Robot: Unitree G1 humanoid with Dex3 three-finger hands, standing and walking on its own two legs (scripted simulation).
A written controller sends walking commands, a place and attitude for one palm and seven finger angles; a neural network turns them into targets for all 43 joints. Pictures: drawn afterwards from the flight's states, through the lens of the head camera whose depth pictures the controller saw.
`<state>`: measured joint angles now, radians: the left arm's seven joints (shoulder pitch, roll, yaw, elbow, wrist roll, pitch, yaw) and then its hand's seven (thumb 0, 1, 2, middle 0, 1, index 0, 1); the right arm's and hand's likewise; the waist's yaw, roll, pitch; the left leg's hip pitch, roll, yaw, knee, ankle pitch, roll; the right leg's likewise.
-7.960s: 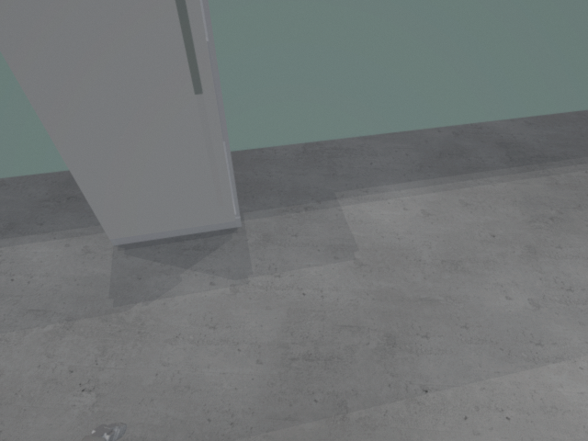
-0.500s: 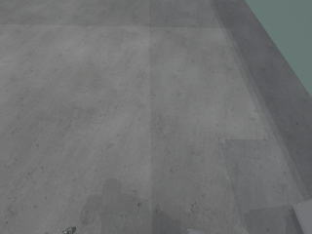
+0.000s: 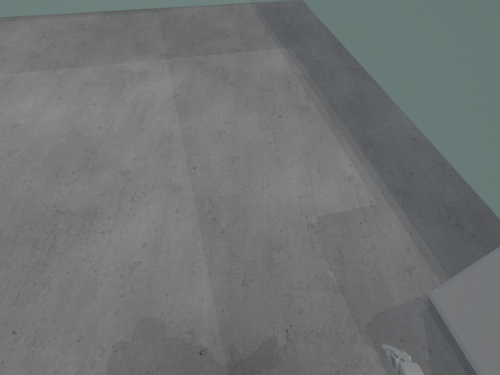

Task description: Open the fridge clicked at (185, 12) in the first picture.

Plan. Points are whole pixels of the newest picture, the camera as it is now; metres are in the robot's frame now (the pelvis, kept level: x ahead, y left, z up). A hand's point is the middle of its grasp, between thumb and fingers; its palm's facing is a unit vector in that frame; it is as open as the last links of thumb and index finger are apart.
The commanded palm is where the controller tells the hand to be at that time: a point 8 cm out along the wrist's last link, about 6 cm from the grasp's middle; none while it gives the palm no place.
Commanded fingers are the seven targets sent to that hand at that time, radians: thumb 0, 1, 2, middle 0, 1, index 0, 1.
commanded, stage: turn to face it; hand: right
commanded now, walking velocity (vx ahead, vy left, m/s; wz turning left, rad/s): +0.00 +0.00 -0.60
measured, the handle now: out of the picture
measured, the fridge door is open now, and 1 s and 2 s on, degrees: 0 0 0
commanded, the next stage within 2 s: none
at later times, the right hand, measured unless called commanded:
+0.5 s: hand out of the picture -0.05 -0.24 -0.19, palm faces +0.37 +0.90 -0.24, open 7.4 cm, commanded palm none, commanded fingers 0.00 -0.90 -0.90 0.20 0.30 0.20 0.30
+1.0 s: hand out of the picture +0.00 -0.28 -0.14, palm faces +0.56 +0.79 -0.24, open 7.4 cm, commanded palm none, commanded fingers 0.00 -0.90 -0.90 0.20 0.30 0.20 0.30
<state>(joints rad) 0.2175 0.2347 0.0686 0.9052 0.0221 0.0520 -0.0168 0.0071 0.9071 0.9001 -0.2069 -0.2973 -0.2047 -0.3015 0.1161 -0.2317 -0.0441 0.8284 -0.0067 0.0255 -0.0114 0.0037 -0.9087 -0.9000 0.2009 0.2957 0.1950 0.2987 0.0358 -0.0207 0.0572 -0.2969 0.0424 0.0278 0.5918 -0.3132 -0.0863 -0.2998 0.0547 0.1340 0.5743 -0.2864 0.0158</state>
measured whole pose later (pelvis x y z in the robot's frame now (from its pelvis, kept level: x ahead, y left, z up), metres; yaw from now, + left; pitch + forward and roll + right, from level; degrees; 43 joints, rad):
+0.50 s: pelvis -0.01 -0.03 -0.01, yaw -20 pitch +0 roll +0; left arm 0.13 0.24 0.07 0.90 0.02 0.04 -0.04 0.01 0.91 0.90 -0.20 -0.30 -0.20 -0.30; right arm 0.27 -0.26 -0.06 0.92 -0.02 0.05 -0.02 0.00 -0.90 -0.90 0.20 0.30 0.20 0.30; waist -0.03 0.06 0.10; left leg -0.29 0.21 0.23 0.82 -0.49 -0.08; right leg -0.33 -0.01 -0.10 0.68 -0.34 -0.03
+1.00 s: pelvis -0.01 -0.03 +0.01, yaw -36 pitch +1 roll +2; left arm 0.27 0.21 0.06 0.93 0.03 0.05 -0.01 0.01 0.91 0.90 -0.21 -0.30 -0.20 -0.30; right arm 0.08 -0.24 -0.06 0.86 -0.01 0.05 -0.02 0.00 -0.91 -0.90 0.20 0.30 0.19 0.30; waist 0.06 -0.01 0.05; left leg -0.39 0.03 -0.02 0.85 -0.43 -0.10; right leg -0.29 0.10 0.17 0.46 -0.17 -0.07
